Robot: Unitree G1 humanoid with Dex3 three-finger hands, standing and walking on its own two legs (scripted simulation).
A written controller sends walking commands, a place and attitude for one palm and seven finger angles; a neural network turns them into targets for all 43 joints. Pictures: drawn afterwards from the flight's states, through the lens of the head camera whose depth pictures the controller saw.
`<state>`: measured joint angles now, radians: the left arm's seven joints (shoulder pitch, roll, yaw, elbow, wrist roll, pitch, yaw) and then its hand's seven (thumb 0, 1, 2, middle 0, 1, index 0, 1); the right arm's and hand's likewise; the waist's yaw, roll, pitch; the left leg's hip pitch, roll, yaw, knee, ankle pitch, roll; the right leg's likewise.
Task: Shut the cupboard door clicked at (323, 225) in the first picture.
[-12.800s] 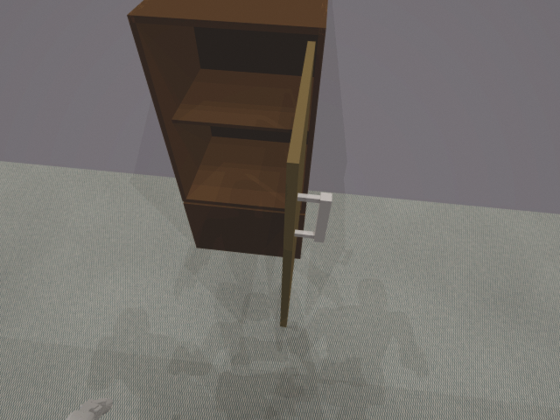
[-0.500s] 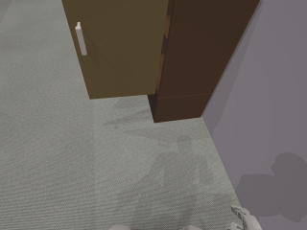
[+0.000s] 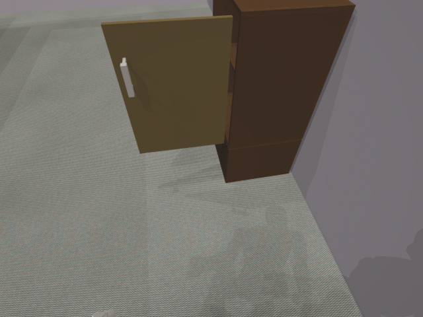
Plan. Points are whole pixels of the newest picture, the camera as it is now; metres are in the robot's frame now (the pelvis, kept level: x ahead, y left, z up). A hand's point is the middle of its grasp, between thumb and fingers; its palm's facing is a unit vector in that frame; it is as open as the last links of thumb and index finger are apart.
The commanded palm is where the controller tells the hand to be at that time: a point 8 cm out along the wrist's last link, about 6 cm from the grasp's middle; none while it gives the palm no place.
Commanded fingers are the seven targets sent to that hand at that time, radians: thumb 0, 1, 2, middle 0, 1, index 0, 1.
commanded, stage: take the last steps up to it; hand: left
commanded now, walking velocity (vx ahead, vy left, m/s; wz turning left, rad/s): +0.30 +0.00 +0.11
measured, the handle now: (127, 77) +0.86 +0.30 -0.02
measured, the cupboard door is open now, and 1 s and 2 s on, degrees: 89 89 89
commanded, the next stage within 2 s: come to a stop and stand still in 1.08 s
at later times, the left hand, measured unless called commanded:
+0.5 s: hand out of the picture -0.09 +0.10 -0.15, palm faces +0.25 -0.95 -0.18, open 7.4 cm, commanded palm none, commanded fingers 0.00 0.90 0.90 -0.20 -0.30 -0.20 -0.30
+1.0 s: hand (125, 228) +0.36 +0.23 -0.15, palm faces +0.06 -0.97 -0.22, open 7.3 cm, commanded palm none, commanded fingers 0.00 0.90 0.90 -0.20 -0.30 -0.20 -0.30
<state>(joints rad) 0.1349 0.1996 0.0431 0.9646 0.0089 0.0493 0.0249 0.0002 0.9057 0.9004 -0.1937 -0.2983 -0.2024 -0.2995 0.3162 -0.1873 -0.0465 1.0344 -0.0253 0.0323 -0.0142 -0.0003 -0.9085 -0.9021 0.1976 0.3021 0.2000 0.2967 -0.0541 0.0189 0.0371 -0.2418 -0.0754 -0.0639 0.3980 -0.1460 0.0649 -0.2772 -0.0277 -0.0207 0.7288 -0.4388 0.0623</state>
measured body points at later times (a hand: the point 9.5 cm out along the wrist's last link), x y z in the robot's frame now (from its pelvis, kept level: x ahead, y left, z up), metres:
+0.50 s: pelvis +0.09 +0.00 -0.01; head +0.12 -0.02 +0.44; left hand -0.10 +0.16 -0.13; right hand +0.19 -0.22 -0.17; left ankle +0.17 +0.15 -0.71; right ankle -0.04 -0.13 -0.74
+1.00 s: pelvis +0.25 +0.04 -0.01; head +0.25 +0.03 +0.44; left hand +0.35 +0.28 -0.14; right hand +0.24 -0.20 -0.16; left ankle +0.18 +0.14 -0.74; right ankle +0.36 -0.09 -0.71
